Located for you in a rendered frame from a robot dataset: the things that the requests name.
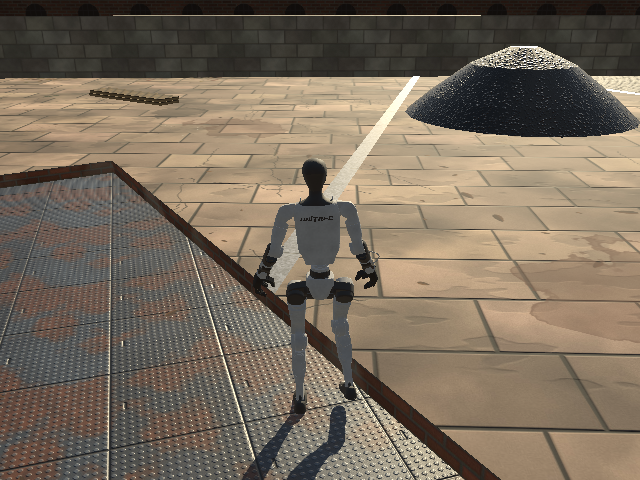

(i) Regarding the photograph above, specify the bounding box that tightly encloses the robot left upper arm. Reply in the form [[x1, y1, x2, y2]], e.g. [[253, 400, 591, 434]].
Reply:
[[267, 203, 296, 258]]

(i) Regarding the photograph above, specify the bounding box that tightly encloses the robot left hand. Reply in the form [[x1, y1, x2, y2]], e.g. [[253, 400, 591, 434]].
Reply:
[[253, 269, 275, 297]]

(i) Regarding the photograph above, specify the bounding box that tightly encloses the robot right forearm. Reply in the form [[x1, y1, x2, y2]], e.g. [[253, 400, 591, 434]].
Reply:
[[356, 240, 375, 274]]

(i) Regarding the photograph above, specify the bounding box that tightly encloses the robot left forearm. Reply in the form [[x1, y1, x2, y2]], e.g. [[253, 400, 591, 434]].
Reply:
[[256, 242, 277, 279]]

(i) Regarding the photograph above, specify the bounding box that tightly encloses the robot torso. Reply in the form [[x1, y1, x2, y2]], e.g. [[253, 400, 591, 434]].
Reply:
[[294, 196, 341, 300]]

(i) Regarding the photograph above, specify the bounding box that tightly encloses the humanoid robot head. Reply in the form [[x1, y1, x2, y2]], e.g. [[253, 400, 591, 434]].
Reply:
[[299, 158, 333, 206]]

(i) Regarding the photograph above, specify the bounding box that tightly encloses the robot right upper arm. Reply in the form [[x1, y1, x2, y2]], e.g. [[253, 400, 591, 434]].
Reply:
[[337, 200, 366, 255]]

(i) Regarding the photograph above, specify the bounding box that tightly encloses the robot right hand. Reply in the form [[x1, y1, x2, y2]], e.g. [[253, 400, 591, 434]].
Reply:
[[355, 266, 378, 289]]

